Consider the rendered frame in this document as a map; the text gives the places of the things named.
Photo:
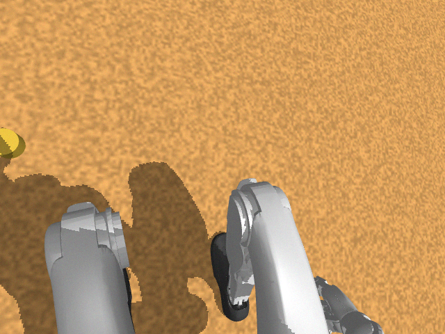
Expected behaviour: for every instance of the left robot foot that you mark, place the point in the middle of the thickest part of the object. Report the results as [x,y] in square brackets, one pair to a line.
[126,278]

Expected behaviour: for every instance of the tin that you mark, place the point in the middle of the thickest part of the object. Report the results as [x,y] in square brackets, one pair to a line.
[11,144]

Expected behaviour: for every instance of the right robot arm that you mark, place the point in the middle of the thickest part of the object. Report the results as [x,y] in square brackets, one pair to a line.
[359,323]

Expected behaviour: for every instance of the right robot hand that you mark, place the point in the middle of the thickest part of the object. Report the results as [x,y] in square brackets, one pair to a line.
[335,304]

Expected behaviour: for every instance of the right robot foot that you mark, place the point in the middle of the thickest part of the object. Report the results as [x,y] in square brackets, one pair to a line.
[220,266]

